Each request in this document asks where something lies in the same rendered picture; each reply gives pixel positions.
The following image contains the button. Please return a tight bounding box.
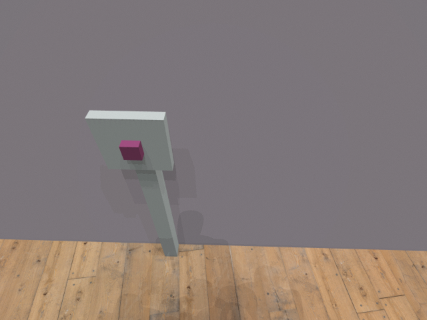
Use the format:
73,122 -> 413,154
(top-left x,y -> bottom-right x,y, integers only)
119,140 -> 144,161

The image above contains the panel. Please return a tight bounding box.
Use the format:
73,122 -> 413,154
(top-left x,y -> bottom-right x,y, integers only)
85,110 -> 179,257

